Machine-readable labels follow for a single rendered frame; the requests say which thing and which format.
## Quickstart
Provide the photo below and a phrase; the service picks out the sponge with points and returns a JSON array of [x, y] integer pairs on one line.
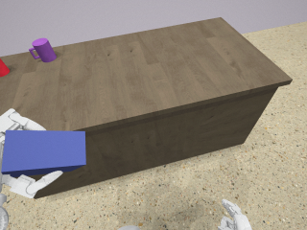
[[35, 152]]

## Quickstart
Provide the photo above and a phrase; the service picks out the table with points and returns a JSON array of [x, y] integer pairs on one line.
[[144, 99]]

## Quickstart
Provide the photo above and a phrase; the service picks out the left robot hand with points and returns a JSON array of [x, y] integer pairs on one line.
[[23, 185]]

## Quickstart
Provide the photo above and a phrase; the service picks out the right robot hand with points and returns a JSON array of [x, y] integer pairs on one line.
[[239, 222]]

